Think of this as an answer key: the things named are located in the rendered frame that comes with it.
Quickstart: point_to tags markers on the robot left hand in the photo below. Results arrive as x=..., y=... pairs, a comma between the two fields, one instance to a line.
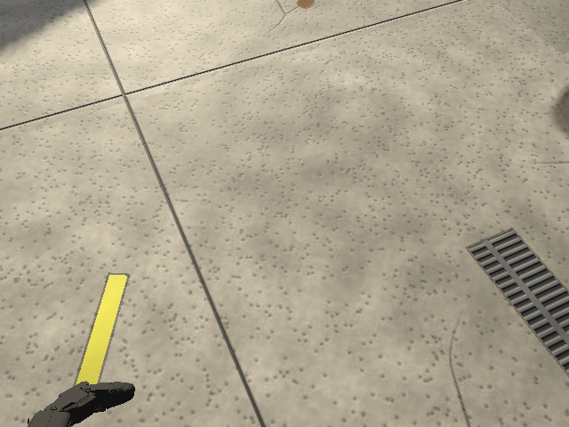
x=82, y=400

